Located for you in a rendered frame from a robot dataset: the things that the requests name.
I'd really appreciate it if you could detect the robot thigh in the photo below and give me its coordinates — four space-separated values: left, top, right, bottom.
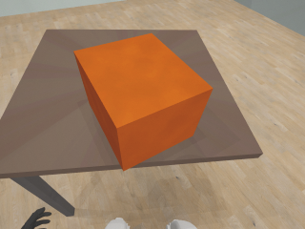
165 219 197 229
105 219 130 229

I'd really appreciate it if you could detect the left robot thigh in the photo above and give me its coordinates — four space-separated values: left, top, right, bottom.
105 219 130 229

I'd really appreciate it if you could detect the carton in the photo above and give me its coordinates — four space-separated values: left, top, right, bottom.
73 33 213 171

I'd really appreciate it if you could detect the left robot hand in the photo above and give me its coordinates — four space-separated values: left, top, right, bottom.
21 207 51 229

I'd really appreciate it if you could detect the table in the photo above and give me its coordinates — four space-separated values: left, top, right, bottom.
0 29 263 217

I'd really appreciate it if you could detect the right robot thigh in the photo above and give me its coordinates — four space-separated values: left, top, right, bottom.
165 219 197 229

